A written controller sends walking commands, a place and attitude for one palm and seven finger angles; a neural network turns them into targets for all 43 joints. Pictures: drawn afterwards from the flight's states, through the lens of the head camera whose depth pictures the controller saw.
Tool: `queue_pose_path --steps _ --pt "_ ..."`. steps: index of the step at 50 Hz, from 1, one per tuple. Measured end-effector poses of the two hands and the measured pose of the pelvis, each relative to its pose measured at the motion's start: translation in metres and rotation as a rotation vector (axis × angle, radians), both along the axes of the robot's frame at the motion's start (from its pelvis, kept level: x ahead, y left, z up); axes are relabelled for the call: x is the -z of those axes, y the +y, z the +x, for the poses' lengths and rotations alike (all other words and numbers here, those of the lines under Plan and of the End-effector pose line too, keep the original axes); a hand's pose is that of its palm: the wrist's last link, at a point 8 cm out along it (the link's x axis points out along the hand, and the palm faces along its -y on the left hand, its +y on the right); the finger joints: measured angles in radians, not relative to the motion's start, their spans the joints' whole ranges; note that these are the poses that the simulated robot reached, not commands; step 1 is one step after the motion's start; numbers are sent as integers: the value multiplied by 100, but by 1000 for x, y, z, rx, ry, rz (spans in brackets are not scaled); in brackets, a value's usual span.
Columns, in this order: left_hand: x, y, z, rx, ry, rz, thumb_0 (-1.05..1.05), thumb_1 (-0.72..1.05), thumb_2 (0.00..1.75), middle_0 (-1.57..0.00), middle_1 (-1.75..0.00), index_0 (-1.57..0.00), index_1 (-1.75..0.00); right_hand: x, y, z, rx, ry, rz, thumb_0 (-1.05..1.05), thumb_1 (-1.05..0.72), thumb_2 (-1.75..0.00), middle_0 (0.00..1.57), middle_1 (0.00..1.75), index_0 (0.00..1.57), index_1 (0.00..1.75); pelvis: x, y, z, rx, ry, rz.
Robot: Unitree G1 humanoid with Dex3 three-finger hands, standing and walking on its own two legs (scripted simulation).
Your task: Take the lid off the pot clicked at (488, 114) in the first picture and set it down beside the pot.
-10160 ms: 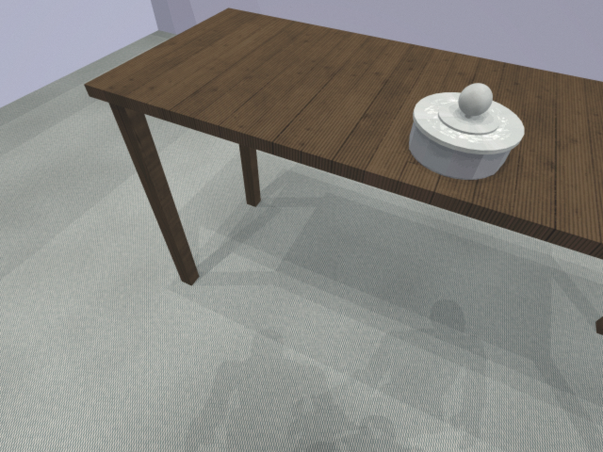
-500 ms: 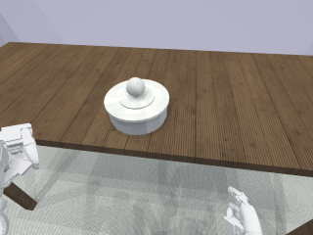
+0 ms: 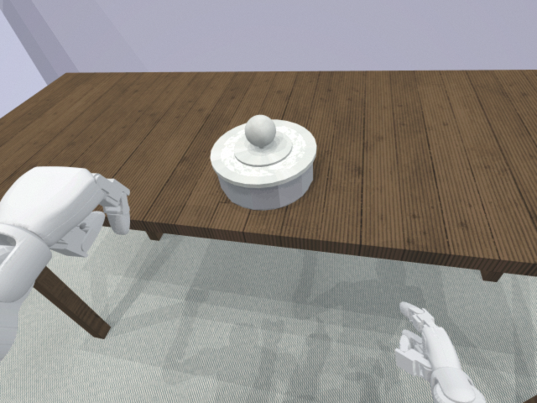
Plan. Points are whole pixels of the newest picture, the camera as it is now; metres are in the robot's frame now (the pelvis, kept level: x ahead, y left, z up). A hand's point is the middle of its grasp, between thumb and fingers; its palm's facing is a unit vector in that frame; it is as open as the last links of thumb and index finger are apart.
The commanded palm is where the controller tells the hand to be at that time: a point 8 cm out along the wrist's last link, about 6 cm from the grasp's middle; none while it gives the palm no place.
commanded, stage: reach forward and open the fingers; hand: left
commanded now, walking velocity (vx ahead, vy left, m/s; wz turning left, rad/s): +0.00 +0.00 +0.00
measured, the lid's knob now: (260, 131) +0.49 +0.09 +0.17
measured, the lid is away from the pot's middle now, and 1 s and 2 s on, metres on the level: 0.00 0.00 0.00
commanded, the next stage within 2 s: move the open hand above the knob in 0.98 s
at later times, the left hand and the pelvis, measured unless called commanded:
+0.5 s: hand (79, 191) +0.27 +0.25 +0.24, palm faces +0.05 +0.03 -1.00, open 9.8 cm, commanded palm +0.23 +0.25 +0.31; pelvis -0.04 +0.01 +0.00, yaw -1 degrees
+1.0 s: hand (98, 173) +0.28 +0.23 +0.25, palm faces +0.02 +0.05 -1.00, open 10.1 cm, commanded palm +0.24 +0.23 +0.32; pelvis -0.04 +0.00 -0.01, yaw -1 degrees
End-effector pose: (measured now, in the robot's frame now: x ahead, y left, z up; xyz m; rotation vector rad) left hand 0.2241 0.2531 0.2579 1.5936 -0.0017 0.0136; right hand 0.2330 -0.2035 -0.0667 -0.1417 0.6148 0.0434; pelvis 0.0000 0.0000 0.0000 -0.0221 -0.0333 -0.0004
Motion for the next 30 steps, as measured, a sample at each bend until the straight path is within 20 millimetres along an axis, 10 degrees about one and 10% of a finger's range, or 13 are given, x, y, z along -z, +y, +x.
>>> queue_pose_path --steps 30 --pt "-42 -4 24 49 -54 14 0 -42 172 -90 -10 -90 -10 9 1 -69 45 9 -4 2 -91 -90 20 30 20 30 6 11 -44 18 -45 7"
